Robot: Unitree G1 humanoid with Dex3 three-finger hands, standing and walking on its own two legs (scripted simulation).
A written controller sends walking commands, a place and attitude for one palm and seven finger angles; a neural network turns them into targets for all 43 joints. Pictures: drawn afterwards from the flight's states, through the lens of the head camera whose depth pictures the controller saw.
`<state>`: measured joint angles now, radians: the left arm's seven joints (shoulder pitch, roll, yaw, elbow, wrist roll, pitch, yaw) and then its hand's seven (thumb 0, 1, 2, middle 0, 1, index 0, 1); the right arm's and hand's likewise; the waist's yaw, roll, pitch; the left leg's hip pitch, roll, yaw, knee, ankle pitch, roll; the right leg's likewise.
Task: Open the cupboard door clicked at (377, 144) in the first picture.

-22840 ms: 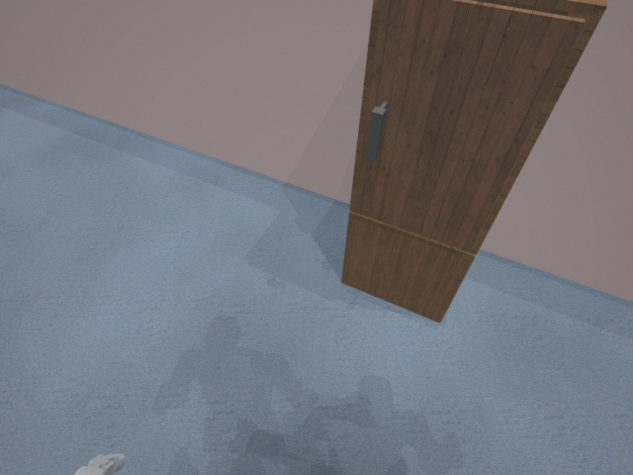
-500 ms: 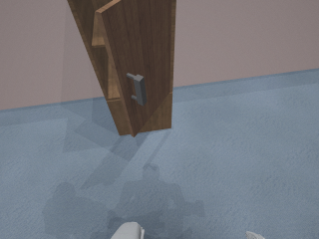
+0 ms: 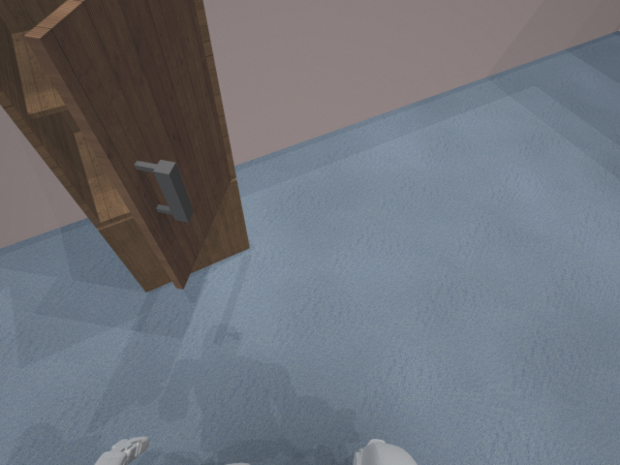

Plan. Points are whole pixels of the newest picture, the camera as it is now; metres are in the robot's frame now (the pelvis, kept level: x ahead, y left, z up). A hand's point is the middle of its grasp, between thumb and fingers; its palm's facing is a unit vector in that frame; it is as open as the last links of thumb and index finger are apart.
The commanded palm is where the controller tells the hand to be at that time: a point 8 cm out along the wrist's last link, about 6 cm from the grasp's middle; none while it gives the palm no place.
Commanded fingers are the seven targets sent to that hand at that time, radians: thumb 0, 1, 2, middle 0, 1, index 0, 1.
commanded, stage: walk to a spot facing it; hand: left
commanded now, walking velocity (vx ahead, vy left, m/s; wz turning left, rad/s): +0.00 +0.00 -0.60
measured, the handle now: (163, 191) +0.51 +0.29 -0.03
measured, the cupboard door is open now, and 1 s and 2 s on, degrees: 50 50 50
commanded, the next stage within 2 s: none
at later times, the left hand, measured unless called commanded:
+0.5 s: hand (210, 428) +0.17 +0.16 -0.17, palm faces -0.28 -0.95 -0.16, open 7.4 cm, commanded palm none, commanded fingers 0.00 0.90 0.90 -0.20 -0.30 -0.20 -0.30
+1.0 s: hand (278, 386) +0.24 +0.07 -0.17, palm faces -0.52 -0.83 -0.18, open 7.4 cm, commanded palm none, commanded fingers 0.00 0.90 0.90 -0.20 -0.30 -0.20 -0.30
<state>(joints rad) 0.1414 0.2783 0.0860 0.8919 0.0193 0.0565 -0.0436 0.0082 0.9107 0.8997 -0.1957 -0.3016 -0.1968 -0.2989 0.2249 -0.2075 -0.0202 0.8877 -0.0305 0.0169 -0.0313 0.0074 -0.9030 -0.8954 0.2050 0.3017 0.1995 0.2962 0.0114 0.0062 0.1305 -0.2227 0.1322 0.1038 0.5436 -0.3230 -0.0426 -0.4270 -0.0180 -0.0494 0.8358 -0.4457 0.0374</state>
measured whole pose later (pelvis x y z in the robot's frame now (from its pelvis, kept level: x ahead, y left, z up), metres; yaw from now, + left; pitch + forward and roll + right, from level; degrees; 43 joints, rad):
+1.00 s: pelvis +0.12 -0.08 +0.00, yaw -34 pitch +0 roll +0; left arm 0.29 0.20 0.06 1.01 0.03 -0.02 -0.03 0.01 0.91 0.90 -0.20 -0.30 -0.20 -0.30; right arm 0.18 -0.23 -0.06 0.91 -0.02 -0.02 0.02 0.01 -0.91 -0.90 0.20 0.30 0.19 0.30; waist 0.00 -0.02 0.08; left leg -0.50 0.09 0.06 0.77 -0.29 -0.06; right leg -0.11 0.01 0.02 0.44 -0.34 -0.02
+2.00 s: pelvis +0.46 -0.41 -0.02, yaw -50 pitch -1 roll -1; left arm 0.38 0.17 0.04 1.14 0.01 -0.03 -0.01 0.01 0.92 0.90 -0.20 -0.30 -0.20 -0.30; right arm 0.10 -0.17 -0.04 0.96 -0.03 -0.08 0.01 0.00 -0.91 -0.90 0.20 0.30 0.19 0.30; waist 0.02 -0.04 0.07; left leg -0.41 0.07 0.16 0.67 -0.23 0.06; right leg -0.23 -0.01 -0.05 1.06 -0.48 -0.03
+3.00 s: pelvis +0.62 -0.71 +0.00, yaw -37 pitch +3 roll -1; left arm 0.14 0.24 0.07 0.92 0.02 0.04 0.00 0.01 0.91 0.90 -0.20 -0.30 -0.20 -0.30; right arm 0.15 -0.23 -0.05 0.90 -0.02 0.01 0.00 0.01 -0.91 -0.90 0.20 0.30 0.20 0.30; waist -0.01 -0.01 0.08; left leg -0.41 0.01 0.04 0.56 -0.20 0.04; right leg -0.50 -0.07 -0.02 1.06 -0.44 0.08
